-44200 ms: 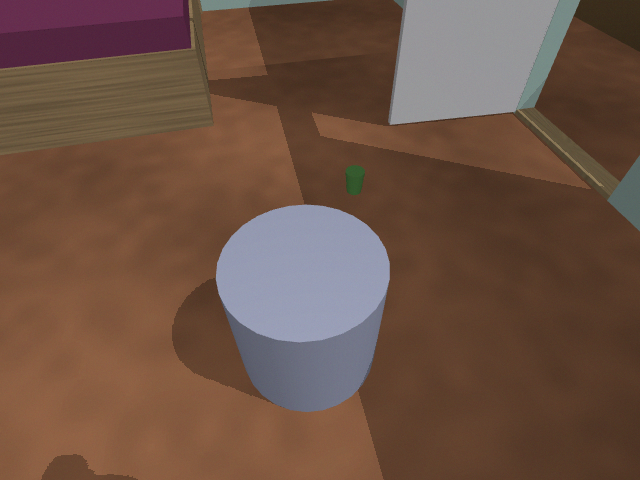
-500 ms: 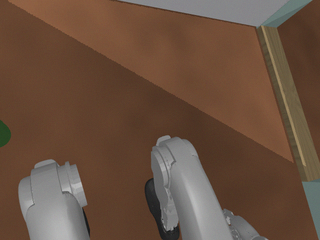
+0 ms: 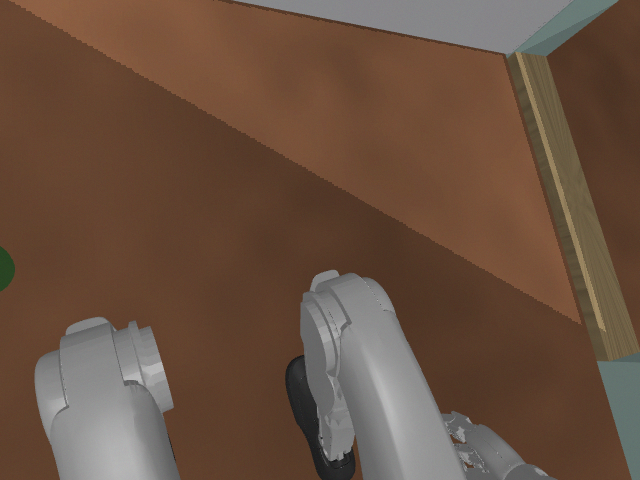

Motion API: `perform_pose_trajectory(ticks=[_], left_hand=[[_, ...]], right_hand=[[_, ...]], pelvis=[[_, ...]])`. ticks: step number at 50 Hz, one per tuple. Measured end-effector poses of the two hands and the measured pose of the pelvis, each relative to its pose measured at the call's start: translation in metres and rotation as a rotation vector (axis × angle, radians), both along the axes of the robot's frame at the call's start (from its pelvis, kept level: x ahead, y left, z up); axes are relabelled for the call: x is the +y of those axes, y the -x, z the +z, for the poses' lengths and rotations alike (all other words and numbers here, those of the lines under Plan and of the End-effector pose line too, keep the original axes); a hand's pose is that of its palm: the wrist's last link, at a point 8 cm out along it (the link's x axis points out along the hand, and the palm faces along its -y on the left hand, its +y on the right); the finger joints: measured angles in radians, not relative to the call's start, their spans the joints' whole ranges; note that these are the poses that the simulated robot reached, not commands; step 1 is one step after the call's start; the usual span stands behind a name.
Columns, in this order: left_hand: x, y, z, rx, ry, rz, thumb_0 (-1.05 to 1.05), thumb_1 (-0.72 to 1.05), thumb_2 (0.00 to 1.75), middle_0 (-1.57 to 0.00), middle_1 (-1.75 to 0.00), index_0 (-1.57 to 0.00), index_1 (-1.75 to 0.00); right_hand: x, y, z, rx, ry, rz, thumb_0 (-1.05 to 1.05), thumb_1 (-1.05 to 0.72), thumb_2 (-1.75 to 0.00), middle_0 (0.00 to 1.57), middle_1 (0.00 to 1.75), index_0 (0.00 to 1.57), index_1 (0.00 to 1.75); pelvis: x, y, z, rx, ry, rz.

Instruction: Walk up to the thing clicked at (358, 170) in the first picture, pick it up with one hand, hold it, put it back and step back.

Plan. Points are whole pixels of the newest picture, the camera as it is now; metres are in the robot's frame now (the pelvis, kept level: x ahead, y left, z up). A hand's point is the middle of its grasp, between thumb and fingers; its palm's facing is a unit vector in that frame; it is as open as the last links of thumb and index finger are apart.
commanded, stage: close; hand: left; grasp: from above
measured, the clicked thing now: out of the picture +0.41 +0.35 -0.24
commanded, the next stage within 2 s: settle in 1.32 s
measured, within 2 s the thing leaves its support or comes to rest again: leaves its support in 1.86 s
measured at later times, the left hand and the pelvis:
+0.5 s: hand out of the picture +0.40 +0.36 -0.20, palm faces -0.40 -0.17 -0.90, open 13.7 cm; pelvis +0.00 +0.00 +0.00, yaw +0 degrees
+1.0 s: hand out of the picture +0.40 +0.36 -0.19, palm faces -0.41 -0.15 -0.90, open 13.1 cm; pelvis +0.00 +0.00 +0.00, yaw +0 degrees
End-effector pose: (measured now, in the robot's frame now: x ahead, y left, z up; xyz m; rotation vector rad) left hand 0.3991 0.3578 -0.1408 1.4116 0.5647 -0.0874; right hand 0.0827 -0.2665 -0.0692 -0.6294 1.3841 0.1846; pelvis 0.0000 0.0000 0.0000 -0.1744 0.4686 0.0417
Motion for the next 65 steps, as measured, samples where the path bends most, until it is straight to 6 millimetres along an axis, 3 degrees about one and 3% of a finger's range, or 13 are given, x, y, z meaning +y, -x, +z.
perform_pose_trajectory(ticks=[20,65], left_hand=[[0.0029,-0.0033,0.0024,0.017,-0.009,-0.004,0.00,-0.43,0.92,-0.24,-1.00,-0.12,-0.99],[0.0042,-0.0039,0.0068,0.028,-0.019,-0.009,-0.02,-0.35,0.93,-0.49,-0.97,-0.25,-0.96]], right_hand=[[0.0087,0.0029,-0.0038,-0.007,-0.015,0.030,0.00,-0.90,-0.90,0.20,0.30,0.20,0.30],[0.0067,0.0028,-0.0013,-0.013,-0.020,0.068,0.00,-0.90,-0.90,0.20,0.30,0.20,0.30]], pelvis=[[0.0006,0.0013,-0.0024,-0.010,-0.002,0.000],[-0.0005,0.0021,-0.0017,-0.011,-0.003,0.002]])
